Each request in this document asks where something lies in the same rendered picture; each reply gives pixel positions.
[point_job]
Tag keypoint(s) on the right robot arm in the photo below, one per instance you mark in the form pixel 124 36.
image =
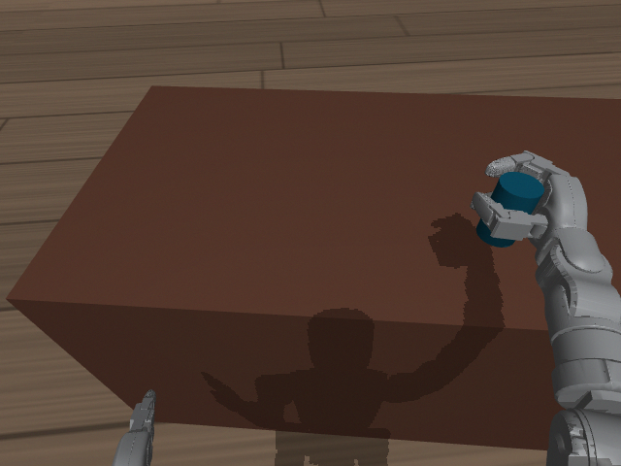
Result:
pixel 583 314

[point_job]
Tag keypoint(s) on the right robot hand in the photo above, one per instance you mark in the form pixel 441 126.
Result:
pixel 562 205

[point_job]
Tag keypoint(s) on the can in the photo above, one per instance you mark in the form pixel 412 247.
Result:
pixel 515 191

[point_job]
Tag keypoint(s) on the left robot hand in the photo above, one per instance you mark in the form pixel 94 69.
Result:
pixel 135 446

